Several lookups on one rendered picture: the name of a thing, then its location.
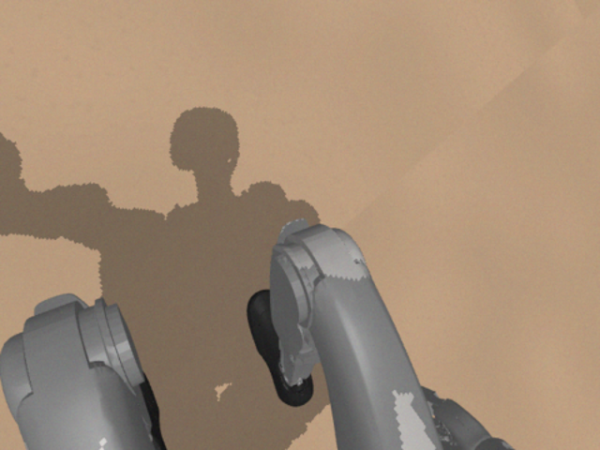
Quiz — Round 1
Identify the right robot hand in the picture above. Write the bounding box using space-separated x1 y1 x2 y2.
421 385 492 450

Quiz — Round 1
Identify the left robot foot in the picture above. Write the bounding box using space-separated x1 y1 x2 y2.
140 372 167 450

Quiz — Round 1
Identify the right robot foot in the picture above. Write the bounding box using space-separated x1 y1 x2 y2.
247 290 313 407

